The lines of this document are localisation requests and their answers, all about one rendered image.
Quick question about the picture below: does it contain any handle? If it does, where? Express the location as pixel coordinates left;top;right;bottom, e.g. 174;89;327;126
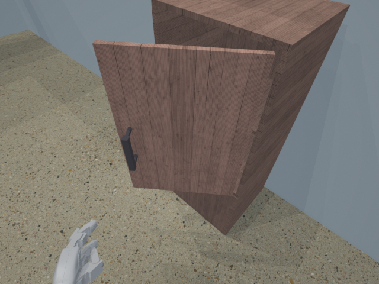
121;127;138;171

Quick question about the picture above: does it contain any cupboard door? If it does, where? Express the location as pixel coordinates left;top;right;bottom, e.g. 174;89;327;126
92;40;275;196

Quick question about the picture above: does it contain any robot left hand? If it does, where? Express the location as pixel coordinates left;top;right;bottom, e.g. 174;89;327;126
52;220;103;284

